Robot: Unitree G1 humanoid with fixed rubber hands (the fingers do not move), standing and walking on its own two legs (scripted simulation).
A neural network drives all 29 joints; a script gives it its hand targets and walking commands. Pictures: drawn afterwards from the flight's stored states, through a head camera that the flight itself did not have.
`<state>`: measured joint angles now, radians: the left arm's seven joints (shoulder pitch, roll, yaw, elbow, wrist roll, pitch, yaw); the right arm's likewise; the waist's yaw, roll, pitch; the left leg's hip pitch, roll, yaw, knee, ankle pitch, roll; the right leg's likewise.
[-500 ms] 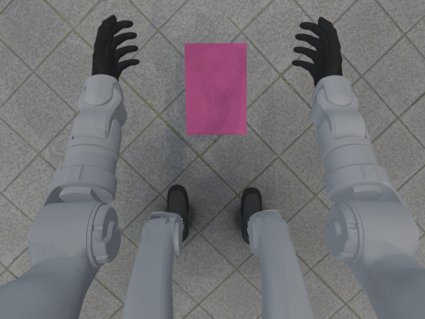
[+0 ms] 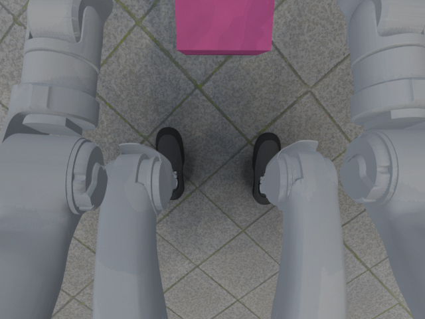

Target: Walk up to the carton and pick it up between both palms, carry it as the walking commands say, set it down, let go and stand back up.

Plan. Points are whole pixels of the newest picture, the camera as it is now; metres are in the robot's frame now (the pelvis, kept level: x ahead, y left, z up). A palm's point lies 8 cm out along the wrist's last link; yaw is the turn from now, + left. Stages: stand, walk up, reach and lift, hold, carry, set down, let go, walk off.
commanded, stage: reach and lift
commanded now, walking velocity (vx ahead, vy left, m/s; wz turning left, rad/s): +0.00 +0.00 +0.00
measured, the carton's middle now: out of the picture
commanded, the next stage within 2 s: none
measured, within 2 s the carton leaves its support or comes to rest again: neither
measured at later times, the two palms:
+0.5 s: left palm out of the picture +0.55 +0.15 -0.30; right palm out of the picture +0.55 -0.17 -0.30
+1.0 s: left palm out of the picture +0.57 +0.14 -0.34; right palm out of the picture +0.56 -0.18 -0.34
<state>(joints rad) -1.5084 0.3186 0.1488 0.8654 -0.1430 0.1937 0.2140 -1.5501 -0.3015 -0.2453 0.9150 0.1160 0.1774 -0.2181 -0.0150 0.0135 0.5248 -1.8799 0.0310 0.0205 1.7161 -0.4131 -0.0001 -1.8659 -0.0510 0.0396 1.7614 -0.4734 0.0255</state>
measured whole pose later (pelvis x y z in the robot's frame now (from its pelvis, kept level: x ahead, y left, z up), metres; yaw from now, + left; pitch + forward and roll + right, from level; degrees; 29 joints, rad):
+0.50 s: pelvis +0.00 +0.00 -0.09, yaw +0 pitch +35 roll -1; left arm -1.57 0.33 0.09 1.14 -0.14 0.09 0.16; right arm -1.61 -0.32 -0.22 1.20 0.13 0.07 -0.13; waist -0.01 0.01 0.52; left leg -2.18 0.03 0.00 2.03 -0.45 0.01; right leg -2.14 -0.05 0.05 2.06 -0.52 0.04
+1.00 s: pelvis +0.01 +0.00 -0.13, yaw +0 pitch +36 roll -1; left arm -1.64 0.34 0.08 1.24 -0.14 0.05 0.13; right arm -1.63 -0.35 -0.19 1.26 0.16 0.02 -0.10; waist -0.01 0.02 0.52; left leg -2.28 0.02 0.00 2.14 -0.48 0.01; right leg -2.23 -0.05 0.05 2.18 -0.57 0.04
